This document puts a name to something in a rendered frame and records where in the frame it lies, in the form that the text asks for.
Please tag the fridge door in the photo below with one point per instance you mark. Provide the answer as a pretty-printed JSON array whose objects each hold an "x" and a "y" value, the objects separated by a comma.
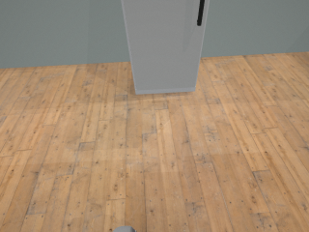
[{"x": 165, "y": 42}]

